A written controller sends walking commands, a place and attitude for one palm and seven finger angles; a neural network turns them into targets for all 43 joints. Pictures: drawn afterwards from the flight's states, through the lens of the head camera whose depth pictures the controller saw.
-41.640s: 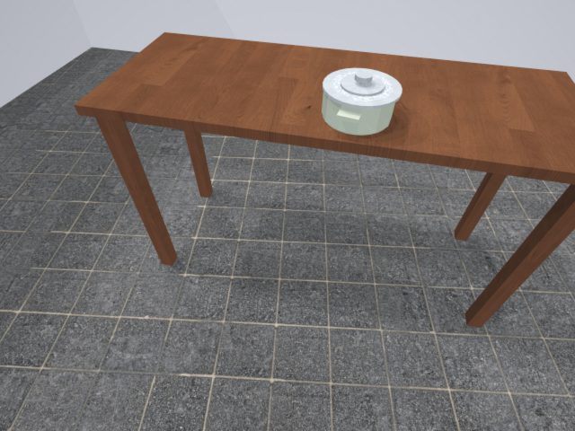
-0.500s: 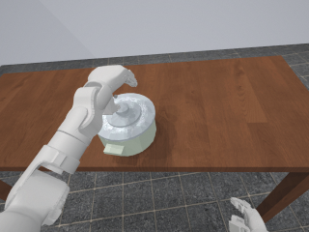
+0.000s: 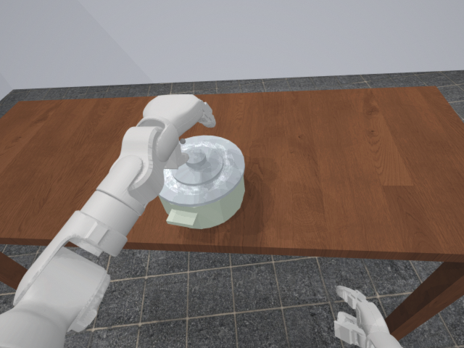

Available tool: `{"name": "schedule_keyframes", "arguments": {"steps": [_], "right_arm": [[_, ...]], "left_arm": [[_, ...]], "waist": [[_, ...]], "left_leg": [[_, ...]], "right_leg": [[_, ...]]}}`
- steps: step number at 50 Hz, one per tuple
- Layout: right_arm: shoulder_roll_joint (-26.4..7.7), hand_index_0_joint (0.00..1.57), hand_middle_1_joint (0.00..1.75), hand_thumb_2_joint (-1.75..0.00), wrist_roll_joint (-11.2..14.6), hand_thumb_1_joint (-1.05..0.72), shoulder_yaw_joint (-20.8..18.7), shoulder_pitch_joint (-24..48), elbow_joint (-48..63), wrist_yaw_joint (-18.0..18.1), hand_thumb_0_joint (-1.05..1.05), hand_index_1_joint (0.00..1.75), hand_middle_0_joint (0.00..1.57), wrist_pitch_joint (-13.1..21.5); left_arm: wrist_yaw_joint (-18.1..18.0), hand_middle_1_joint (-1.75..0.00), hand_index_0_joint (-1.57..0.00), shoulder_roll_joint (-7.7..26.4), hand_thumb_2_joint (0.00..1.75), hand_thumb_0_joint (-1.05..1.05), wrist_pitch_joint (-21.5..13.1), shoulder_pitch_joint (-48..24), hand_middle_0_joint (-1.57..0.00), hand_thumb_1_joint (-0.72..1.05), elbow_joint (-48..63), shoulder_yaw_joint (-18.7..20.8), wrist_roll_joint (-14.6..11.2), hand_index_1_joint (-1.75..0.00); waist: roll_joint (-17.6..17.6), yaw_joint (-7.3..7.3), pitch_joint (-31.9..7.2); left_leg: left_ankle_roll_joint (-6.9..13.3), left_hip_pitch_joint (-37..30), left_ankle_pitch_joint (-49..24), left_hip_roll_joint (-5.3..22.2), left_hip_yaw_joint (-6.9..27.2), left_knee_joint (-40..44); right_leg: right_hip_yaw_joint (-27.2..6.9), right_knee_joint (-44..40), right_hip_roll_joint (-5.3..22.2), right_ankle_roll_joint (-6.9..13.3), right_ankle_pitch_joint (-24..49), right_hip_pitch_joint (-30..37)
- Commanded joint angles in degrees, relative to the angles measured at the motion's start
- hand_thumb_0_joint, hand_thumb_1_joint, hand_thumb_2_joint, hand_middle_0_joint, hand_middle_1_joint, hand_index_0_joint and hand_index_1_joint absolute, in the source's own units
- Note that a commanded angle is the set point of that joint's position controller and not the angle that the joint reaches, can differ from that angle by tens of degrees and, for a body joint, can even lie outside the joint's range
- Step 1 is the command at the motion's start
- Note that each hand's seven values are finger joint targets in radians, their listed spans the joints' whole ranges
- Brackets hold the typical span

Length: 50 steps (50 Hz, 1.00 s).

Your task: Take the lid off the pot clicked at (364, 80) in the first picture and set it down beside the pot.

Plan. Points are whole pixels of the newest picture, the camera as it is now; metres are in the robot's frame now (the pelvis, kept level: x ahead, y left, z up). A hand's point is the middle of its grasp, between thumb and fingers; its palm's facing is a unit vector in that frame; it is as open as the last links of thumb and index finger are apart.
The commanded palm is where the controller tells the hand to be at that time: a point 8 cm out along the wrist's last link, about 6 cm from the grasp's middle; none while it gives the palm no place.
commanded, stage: lower the open fingers around the knob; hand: left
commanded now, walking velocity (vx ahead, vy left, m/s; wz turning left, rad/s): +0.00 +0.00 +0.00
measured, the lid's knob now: (195, 158) +0.44 +0.09 +0.10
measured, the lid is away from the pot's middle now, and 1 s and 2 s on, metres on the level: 0.01 0.01 0.00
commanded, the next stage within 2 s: close the fingers and squeeze the knob in 0.88 s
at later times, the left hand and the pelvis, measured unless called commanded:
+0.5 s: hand (183, 162) +0.39 +0.10 +0.14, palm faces -0.21 -0.06 -0.98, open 10.2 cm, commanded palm +0.38 +0.11 +0.20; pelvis +0.00 +0.00 +0.00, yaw +0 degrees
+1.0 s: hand (181, 165) +0.40 +0.11 +0.12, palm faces -0.23 -0.07 -0.97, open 10.2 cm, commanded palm +0.38 +0.12 +0.18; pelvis +0.00 +0.00 +0.00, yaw +0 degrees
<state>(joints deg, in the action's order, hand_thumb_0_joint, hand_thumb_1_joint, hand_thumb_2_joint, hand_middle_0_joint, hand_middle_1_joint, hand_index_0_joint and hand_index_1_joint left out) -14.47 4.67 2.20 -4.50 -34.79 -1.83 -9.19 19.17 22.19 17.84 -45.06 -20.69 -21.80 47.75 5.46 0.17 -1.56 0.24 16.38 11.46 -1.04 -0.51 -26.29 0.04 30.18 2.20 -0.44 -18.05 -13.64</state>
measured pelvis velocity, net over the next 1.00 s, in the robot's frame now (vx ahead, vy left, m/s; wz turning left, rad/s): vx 0.00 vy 0.00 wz -0.01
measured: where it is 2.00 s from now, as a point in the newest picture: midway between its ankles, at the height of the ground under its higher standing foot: outside the picture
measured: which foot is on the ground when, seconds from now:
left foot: down 0.00-1.00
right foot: down 0.00-1.00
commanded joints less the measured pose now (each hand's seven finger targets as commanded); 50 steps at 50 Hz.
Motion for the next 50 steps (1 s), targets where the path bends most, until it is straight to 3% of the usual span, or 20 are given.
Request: {"name": "schedule_keyframes", "arguments": {"steps": [1, 3, 5, 10, 14, 17, 21, 24, 26, 29, 32, 33, 34, 36, 40, 42, 43, 45, 49, 50], "right_arm": [[-5.1, 0.2, 0.3, -0.9, 0.1, -0.9, -2.1, 7.5, 9.2, -0.5, 0.0, 0.3, 0.2, 2.5], [-5.9, 0.2, 0.3, -0.9, 0.0, -0.9, -2.3, 6.7, 9.2, -0.4, 0.0, 0.3, 0.2, 2.1], [-5.3, 0.2, 0.3, -0.9, 0.0, -0.9, -2.1, 7.8, 10.3, -0.4, 0.0, 0.3, 0.2, 2.4], [-5.2, 0.2, 0.3, -0.9, 0.3, -0.9, -2.3, 7.4, 10.2, -0.6, 0.0, 0.3, 0.2, 2.1], [-5.2, 0.2, 0.3, -0.9, 0.0, -0.9, -2.5, 7.3, 10.4, -0.8, 0.0, 0.3, 0.2, 2.6], [-5.3, 0.2, 0.3, -0.9, 0.4, -0.9, -2.3, 7.0, 9.6, -0.7, 0.0, 0.3, 0.2, 2.2], [-5.2, 0.2, 0.3, -0.9, 0.3, -0.9, -2.5, 7.5, 9.7, -0.5, 0.0, 0.3, 0.2, 2.2], [-5.2, 0.2, 0.3, -0.9, 0.3, -0.9, -2.5, 7.2, 9.3, -0.3, 0.0, 0.3, 0.2, 2.0], [-5.5, 0.2, 0.3, -0.9, 0.4, -0.9, -2.2, 6.9, 9.0, 0.0, 0.0, 0.3, 0.2, 2.1], [-5.0, 0.2, 0.3, -0.9, 0.2, -0.9, -2.4, 7.4, 9.6, -0.2, 0.0, 0.3, 0.2, 2.3], [-5.3, 0.2, 0.3, -0.9, 0.4, -0.9, -2.2, 6.8, 9.0, 0.0, 0.0, 0.3, 0.2, 2.1], [-6.0, 0.2, 0.3, -0.9, 0.3, -0.9, -2.7, 6.5, 8.9, 0.2, 0.0, 0.3, 0.2, 1.9], [-5.5, 0.2, 0.3, -0.9, 0.3, -0.9, -2.2, 6.6, 9.0, 0.3, 0.0, 0.3, 0.2, 1.9], [-5.4, 0.2, 0.3, -0.9, 0.3, -0.9, -2.4, 6.7, 9.1, 0.3, 0.0, 0.3, 0.2, 2.1], [-5.5, 0.2, 0.3, -0.9, 0.2, -0.9, -2.4, 6.7, 9.5, 0.2, 0.0, 0.3, 0.2, 2.2], [-5.3, 0.2, 0.3, -0.9, 0.4, -0.9, -2.5, 6.8, 9.5, 0.1, 0.0, 0.3, 0.2, 2.2], [-6.0, 0.2, 0.3, -0.9, 0.3, -0.9, -2.9, 6.3, 9.6, 0.2, 0.0, 0.3, 0.2, 2.1], [-5.4, 0.2, 0.3, -0.9, 0.4, -0.9, -2.6, 6.9, 9.7, 0.1, 0.0, 0.3, 0.2, 2.1], [-5.9, 0.2, 0.3, -0.9, 0.4, -0.9, -2.4, 6.2, 9.1, 0.3, 0.0, 0.3, 0.2, 1.9], [-5.6, 0.2, 0.3, -0.9, 0.5, -0.9, -2.5, 6.2, 9.3, 0.3, 0.0, 0.3, 0.2, 1.9]], "left_arm": [[-1.5, -0.08, -0.84, 7.3, 1.53, 0.0, 0.1, -25.6, -0.84, -0.35, 8.8, 6.7, 1.3, -0.08], [-1.1, -0.08, -0.84, 10.6, 1.53, 0.0, -0.3, -22.9, -0.84, -0.35, 7.8, 10.3, 0.6, -0.08], [-1.0, -0.08, -0.84, 11.0, 1.53, 0.0, -0.9, -23.7, -0.84, -0.35, 12.0, 10.0, 1.2, -0.08], [-1.2, -0.08, -0.84, 9.6, 1.53, 0.0, -1.0, -22.1, -0.84, -0.35, 12.3, 8.9, 0.7, -0.08], [-2.0, -0.08, -0.84, 11.9, 1.53, 0.0, -1.5, -21.4, -0.84, -0.35, 16.1, 10.7, 0.7, -0.08], [-2.4, -0.08, -0.84, 9.4, 1.53, 0.0, -1.0, -19.6, -0.84, -0.35, 11.8, 8.8, 0.6, -0.08], [-3.0, -0.08, -0.84, 10.4, 1.53, 0.0, -1.3, -21.5, -0.84, -0.35, 14.6, 9.1, 1.1, -0.08], [-3.1, -0.08, -0.84, 9.0, 1.53, 0.0, -1.0, -19.1, -0.84, -0.35, 10.8, 8.2, 0.7, -0.08], [-3.4, -0.08, -0.84, 11.1, 1.53, 0.0, -1.0, -19.6, -0.84, -0.35, 10.1, 9.9, 1.0, -0.08], [-3.2, -0.08, -0.84, 8.3, 1.53, 0.0, -1.2, -19.0, -0.84, -0.35, 12.0, 7.5, 0.9, -0.08], [-3.3, -0.08, -0.84, 7.8, 1.53, 0.0, -0.6, -18.7, -0.84, -0.35, 7.7, 7.2, 1.0, -0.08], [-3.5, -0.08, -0.84, 10.6, 1.53, 0.0, -0.9, -17.8, -0.84, -0.35, 7.6, 10.2, 0.8, -0.08], [-3.5, -0.08, -0.84, 8.6, 1.53, 0.0, -1.0, -16.9, -0.84, -0.35, 5.4, 8.0, 1.4, -0.08], [-3.8, -0.08, -0.84, 9.7, 1.53, 0.0, -1.3, -20.3, -0.84, -0.35, 9.1, 8.6, 1.7, -0.08], [-3.7, -0.08, -0.84, 10.7, 1.53, 0.0, -1.5, -16.6, -0.84, -0.35, 7.7, 10.2, 1.3, -0.08], [-3.4, -0.08, -0.84, 7.8, 1.53, 0.0, -1.3, -16.8, -0.84, -0.35, 7.8, 7.5, 1.1, -0.08], [-3.5, -0.08, -0.84, 10.6, 1.53, 0.0, -1.5, -15.1, -0.84, -0.35, 7.7, 10.7, 0.5, -0.08], [-3.2, -0.08, -0.84, 8.2, 1.53, 0.0, -1.3, -16.8, -0.84, -0.35, 8.6, 7.8, 1.0, -0.08], [-3.6, -0.08, -0.84, 10.0, 1.53, 0.0, -1.2, -17.5, -0.84, -0.35, 6.5, 9.2, 1.3, -0.08], [-3.6, -0.08, -0.82, 8.3, 1.33, 0.0, -1.2, -17.6, -0.82, -0.27, 7.0, 7.9, 1.2, -0.08]], "waist": [[-8.8, 0.37, -19.1], [-10.5, 0.01, -18.8], [-9.0, -0.51, -20.7], [-9.3, -0.02, -18.1], [-7.6, -0.52, -21.3], [-8.2, -0.04, -16.6], [-7.6, 0.03, -19.4], [-8.9, 0.5, -18.0], [-8.7, 0.14, -17.3], [-7.4, 0.45, -19.9], [-8.5, 0.77, -16.6], [-9.8, 0.74, -16.9], [-9.4, 0.68, -16.5], [-7.2, 0.48, -18.9], [-8.7, 0.05, -18.3], [-9.4, 0.62, -17.3], [-10.4, 0.45, -17.5], [-8.5, 0.67, -17.2], [-8.6, 0.67, -16.5], [-8.2, 0.74, -16.9]], "left_leg": [[2.9, -11.8, -13.3, -1.1, -0.5, 0.8], [3.0, -10.6, -12.7, -1.0, -0.6, 0.9], [3.2, -11.7, -13.9, -1.3, -0.8, 0.7], [3.2, -11.3, -12.6, -1.1, -0.9, 1.1], [3.4, -12.5, -15.0, -1.2, -0.6, 0.6], [3.0, -10.5, -11.3, -1.0, -0.9, 1.3], [3.2, -11.7, -11.5, -1.1, -0.8, 0.8], [3.3, -10.7, -10.5, -1.1, -1.0, 0.9], [3.1, -9.8, -9.2, -1.2, -0.9, 1.2], [3.4, -11.3, -11.9, -1.4, -0.9, 0.4], [3.1, -9.6, -9.3, -1.4, -0.8, 0.7], [3.4, -9.2, -8.9, -1.2, -0.9, 0.5], [3.2, -9.0, -8.4, -1.4, -1.4, 0.7], [3.3, -10.4, -9.7, -1.4, -1.0, 0.6], [3.3, -9.4, -10.3, -1.3, -1.2, 0.4], [3.4, -9.4, -10.3, -1.5, -1.2, 0.3], [3.6, -9.0, -10.4, -1.1, -1.0, 0.2], [3.5, -9.7, -9.9, -1.4, -1.3, 0.4], [3.3, -9.1, -9.0, -1.3, -1.3, 0.8], [3.3, -9.4, -9.2, -1.3, -1.0, 0.8]], "right_leg": [[2.7, -3.4, -2.4, 2.4, 21.5, 2.1], [2.4, -3.8, -2.1, 2.3, 21.9, 3.3], [2.1, -3.3, -2.1, 2.2, 23.5, 4.6], [2.4, -3.8, -2.4, 2.1, 21.5, 3.0], [1.9, -3.1, -2.5, 2.2, 24.1, 5.3], [2.4, -4.0, -2.6, 2.1, 20.3, 2.1], [2.1, -3.7, -2.5, 2.2, 20.7, 3.3], [2.0, -4.0, -2.7, 2.0, 20.0, 2.6], [2.0, -4.1, -2.5, 1.9, 19.2, 2.7], [1.8, -3.5, -2.5, 2.1, 22.0, 3.6], [2.2, -3.9, -2.6, 1.9, 19.8, 1.7], [1.7, -4.5, -2.4, 1.9, 19.5, 2.2], [1.9, -4.1, -2.6, 1.8, 18.7, 1.7], [1.8, -3.7, -2.5, 2.0, 20.0, 2.7], [1.6, -3.7, -2.3, 1.8, 21.9, 3.9], [1.8, -3.8, -2.4, 1.7, 22.1, 2.8], [1.7, -4.1, -2.3, 1.9, 21.9, 3.3], [1.8, -4.0, -2.5, 1.7, 21.1, 2.4], [1.9, -4.0, -2.7, 1.8, 19.7, 2.1], [2.1, -4.0, -2.6, 1.9, 19.5, 1.9]]}}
